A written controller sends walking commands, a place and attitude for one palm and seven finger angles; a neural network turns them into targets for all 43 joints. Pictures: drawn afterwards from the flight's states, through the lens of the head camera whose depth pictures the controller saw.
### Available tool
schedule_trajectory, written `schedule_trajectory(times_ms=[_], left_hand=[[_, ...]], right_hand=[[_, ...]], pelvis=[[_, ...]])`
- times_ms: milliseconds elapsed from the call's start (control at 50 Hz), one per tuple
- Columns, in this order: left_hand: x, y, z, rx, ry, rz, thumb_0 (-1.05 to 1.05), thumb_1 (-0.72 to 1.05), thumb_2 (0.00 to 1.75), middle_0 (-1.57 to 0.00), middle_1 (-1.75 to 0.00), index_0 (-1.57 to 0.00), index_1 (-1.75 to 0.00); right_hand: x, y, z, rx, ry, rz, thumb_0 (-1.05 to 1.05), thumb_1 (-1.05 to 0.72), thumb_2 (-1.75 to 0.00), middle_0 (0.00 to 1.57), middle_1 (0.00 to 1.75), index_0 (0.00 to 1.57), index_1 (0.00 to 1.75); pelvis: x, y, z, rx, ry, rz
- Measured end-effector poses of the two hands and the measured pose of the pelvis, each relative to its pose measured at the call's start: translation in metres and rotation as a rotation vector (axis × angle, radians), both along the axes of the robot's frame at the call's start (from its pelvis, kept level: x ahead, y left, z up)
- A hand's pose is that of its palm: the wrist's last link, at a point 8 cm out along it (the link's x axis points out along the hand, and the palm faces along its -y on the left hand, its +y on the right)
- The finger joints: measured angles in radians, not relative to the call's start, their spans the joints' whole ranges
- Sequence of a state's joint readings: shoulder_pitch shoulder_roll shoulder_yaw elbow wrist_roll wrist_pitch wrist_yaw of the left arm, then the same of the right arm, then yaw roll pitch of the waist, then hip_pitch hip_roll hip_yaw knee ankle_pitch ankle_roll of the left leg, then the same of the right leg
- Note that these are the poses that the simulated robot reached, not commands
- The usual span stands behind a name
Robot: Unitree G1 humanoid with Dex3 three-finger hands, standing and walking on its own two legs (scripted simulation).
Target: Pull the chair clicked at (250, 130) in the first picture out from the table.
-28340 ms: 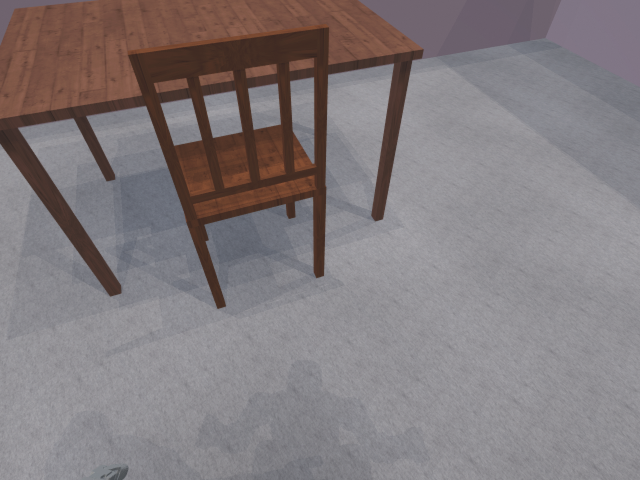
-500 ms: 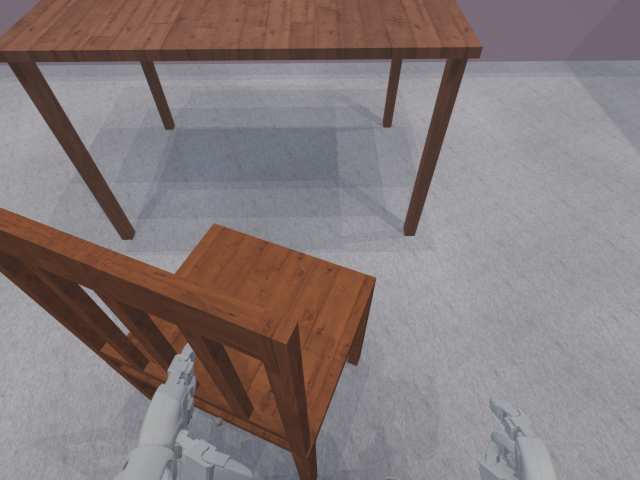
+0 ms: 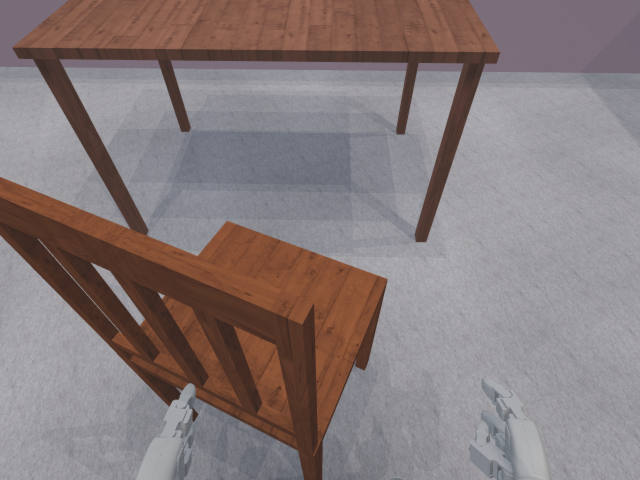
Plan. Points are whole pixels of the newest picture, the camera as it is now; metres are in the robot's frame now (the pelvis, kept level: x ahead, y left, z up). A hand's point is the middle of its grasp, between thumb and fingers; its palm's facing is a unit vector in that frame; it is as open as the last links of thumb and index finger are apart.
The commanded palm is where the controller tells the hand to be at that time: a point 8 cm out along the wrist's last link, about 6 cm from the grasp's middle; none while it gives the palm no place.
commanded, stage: draw the fingers out of the gap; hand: left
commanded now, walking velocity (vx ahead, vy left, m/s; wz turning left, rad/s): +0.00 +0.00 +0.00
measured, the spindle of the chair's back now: (170, 335) +0.31 +0.21 +0.00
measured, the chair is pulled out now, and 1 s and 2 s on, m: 0.58 0.58 0.58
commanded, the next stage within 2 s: draw the hand back to the body in 0.06 s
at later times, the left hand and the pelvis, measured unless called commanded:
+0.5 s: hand (169, 468) +0.14 +0.15 +0.06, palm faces +0.02 -1.00 -0.06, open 17.5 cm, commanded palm +0.09 +0.22 +0.07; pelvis -0.01 +0.00 -0.02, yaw -1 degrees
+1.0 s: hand (55, 421) +0.16 +0.23 +0.13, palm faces +0.30 -0.87 -0.40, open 14.7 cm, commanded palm +0.12 +0.27 +0.17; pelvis +0.01 +0.01 +0.04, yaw +0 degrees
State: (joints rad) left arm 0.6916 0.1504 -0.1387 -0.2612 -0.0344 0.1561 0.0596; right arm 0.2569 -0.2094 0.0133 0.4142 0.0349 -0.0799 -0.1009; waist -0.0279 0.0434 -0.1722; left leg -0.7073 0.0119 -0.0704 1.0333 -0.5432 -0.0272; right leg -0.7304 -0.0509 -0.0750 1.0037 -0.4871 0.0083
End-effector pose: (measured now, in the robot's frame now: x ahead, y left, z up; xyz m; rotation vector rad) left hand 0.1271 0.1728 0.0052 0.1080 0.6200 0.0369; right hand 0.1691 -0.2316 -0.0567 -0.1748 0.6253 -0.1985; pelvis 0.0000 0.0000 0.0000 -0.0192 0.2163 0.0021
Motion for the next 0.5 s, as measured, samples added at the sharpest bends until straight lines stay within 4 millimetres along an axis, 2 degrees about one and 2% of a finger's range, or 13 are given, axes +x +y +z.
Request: schedule_trajectory(times_ms=[220, 280, 360, 440, 500], left_hand=[[-0.024, 0.008, 0.004, -0.038, 0.004, 0.026, -0.01, -0.53, 0.2, -0.01, 0.0, -0.01, 0.0], [-0.024, 0.011, 0.014, -0.089, -0.108, 0.066, -0.01, -0.53, 0.2, -0.01, 0.0, -0.01, 0.0], [-0.016, 0.021, 0.036, -0.083, -0.315, 0.08, -0.01, -0.53, 0.2, -0.01, 0.0, -0.01, 0.0], [-0.008, 0.028, 0.055, -0.055, -0.504, 0.028, -0.01, -0.54, 0.2, 0.0, 0.0, -0.01, 0.0], [-0.005, 0.031, 0.062, -0.045, -0.55, -0.032, -0.01, -0.54, 0.2, 0.0, 0.0, 0.0, 0.0]], right_hand=[[0.002, -0.004, 0.001, -0.012, -0.017, -0.041, 0.01, -0.9, -0.9, 0.21, 0.3, 0.2, 0.3], [0.002, -0.004, -0.002, -0.02, -0.027, -0.038, 0.01, -0.9, -0.9, 0.21, 0.3, 0.2, 0.3], [0.002, -0.002, -0.012, -0.01, -0.018, -0.027, 0.01, -0.9, -0.9, 0.21, 0.3, 0.2, 0.3], [0.002, 0.003, -0.024, 0.024, -0.008, -0.017, 0.01, -0.9, -0.9, 0.21, 0.3, 0.2, 0.3], [0.001, 0.008, -0.03, 0.055, 0.0, -0.019, 0.01, -0.9, -0.9, 0.21, 0.3, 0.2, 0.3]], pelvis=[[0.002, 0.002, -0.004, -0.008, 0.014, 0.001], [0.0, 0.003, -0.008, -0.01, 0.023, 0.001], [-0.004, 0.003, -0.014, -0.013, 0.029, 0.001], [-0.01, 0.003, -0.021, -0.014, 0.035, -0.005], [-0.013, 0.004, -0.024, -0.014, 0.029, -0.011]])
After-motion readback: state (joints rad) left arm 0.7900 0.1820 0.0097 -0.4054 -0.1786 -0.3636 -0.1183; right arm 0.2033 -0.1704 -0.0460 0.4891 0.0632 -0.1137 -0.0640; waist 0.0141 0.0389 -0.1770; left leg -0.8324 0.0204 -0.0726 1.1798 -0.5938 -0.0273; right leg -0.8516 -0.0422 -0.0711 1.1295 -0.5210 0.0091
